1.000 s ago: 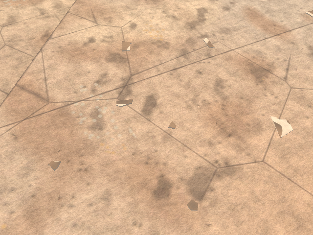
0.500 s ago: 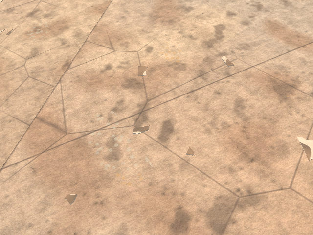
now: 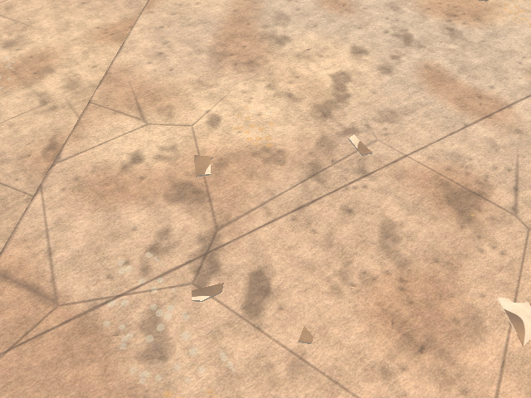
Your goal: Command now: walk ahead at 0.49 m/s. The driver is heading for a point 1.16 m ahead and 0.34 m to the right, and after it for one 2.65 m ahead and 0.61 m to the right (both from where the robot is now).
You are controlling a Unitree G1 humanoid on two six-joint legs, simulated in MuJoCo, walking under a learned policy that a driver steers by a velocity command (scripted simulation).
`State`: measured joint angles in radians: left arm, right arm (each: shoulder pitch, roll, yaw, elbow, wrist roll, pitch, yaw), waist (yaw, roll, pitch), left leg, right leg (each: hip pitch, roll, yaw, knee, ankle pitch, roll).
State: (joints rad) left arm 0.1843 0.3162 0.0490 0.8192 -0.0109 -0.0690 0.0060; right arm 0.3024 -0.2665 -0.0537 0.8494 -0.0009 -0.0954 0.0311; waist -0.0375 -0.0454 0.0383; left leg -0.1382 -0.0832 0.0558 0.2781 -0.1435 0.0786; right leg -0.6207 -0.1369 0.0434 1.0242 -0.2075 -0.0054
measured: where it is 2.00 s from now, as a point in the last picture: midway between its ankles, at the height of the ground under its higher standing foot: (324, 330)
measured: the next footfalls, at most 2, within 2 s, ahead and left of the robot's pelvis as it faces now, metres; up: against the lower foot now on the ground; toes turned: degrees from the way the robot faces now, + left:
right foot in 0.28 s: +0.35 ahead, -0.15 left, +0.00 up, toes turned -2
left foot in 0.74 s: +0.56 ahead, +0.06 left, +0.00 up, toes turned +0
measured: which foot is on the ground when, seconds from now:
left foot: down 0.00-0.30, up 0.32-0.72, down 0.74-1.00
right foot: up 0.00-0.26, down 0.28-0.78, up 0.80-1.00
